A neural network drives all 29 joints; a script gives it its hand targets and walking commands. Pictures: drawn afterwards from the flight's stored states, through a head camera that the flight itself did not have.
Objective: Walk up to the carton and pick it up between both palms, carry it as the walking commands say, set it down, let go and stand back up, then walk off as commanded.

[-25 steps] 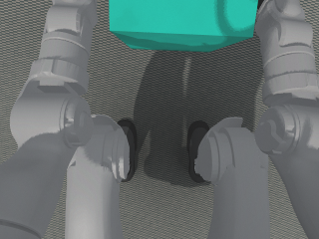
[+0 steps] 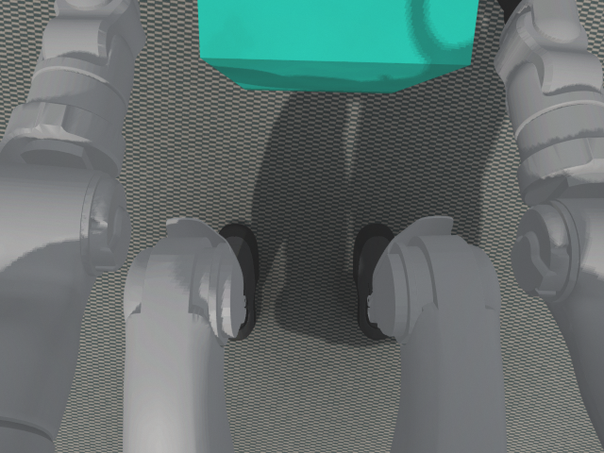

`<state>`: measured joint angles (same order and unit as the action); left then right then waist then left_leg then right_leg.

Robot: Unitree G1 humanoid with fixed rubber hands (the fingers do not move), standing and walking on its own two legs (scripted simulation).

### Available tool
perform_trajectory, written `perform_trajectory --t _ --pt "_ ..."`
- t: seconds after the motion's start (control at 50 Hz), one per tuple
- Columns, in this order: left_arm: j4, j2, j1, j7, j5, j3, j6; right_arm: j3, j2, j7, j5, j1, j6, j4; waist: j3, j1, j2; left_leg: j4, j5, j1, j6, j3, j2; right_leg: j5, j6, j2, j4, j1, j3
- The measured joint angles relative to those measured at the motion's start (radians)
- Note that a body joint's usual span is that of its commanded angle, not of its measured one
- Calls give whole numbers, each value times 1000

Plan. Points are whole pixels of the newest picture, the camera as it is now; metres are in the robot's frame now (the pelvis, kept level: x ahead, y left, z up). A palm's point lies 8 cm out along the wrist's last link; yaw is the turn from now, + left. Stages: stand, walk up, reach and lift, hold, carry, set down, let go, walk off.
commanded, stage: set down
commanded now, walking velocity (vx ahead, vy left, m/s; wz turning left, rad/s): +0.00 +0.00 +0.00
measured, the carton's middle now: out of the picture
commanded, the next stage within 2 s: let go in 1.40 s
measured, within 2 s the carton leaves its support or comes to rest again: neither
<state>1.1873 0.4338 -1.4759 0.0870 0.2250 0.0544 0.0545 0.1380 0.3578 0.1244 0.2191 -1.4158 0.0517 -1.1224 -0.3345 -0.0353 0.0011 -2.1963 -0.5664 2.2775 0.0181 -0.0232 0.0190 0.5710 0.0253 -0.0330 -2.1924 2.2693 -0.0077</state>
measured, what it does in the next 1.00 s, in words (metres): rises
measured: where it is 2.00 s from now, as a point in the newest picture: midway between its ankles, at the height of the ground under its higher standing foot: (306, 300)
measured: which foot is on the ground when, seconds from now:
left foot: down 0.00-1.00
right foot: down 0.00-1.00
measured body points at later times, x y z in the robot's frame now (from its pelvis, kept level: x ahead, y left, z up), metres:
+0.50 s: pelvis +0.01 +0.00 +0.07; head +0.35 +0.00 +0.37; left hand +0.58 +0.20 -0.05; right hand +0.56 -0.22 -0.05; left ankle +0.11 +0.12 -0.33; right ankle +0.11 -0.12 -0.33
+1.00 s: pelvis +0.02 +0.00 +0.20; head +0.35 +0.00 +0.51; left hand +0.58 +0.20 +0.10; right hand +0.55 -0.22 +0.10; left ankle +0.11 +0.12 -0.33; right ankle +0.11 -0.12 -0.33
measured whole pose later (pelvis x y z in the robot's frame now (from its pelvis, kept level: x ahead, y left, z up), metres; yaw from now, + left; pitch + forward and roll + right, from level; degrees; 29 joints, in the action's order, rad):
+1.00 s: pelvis +0.02 +0.00 +0.20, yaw +1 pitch +48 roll +0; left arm 0.89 0.38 -1.22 -0.01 0.05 0.23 0.20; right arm 0.29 0.29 0.04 0.09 -1.12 0.20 -0.79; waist 0.06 -0.05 -0.01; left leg -1.45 -0.42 1.87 0.01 -0.03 0.02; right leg 0.42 0.01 -0.02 -1.45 1.86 -0.01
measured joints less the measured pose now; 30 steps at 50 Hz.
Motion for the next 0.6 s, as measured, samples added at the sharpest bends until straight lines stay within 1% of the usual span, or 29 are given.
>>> perform_trajectory --t 0.08,0.12,0.24,0.34,0.48,0.6 --pt "4 1 -6 -7 -9 7 2 4 12 -8 6 -8 1 -12 -2 3 4 1 5 6 0 -4 -1 -7 0 -1 4 5 4" --pt "-12 2 -3 -6 -11 9 5 4 15 -9 12 -6 3 -2 -6 4 6 3 6 5 0 -5 -2 -9 -1 -2 7 4 5" --pt "-134 4 44 7 -13 17 33 3 8 8 21 44 30 121 10 5 6 24 -3 -23 0 -4 -2 0 -3 0 27 -23 4" --pt "-177 -6 86 1 -40 46 66 27 -11 9 -9 95 63 185 94 1 3 86 -9 -56 -1 0 -2 8 -5 1 85 -54 0" --pt "-168 -26 136 -25 -96 101 83 79 -35 -15 -69 152 84 195 228 -3 -1 224 9 -107 -3 2 -6 -12 -6 2 223 -104 -3" --pt "-178 -32 154 -43 -119 127 97 104 -41 -31 -93 170 100 209 293 -4 -6 346 44 -152 -4 2 -5 -44 -8 5 343 -149 -5"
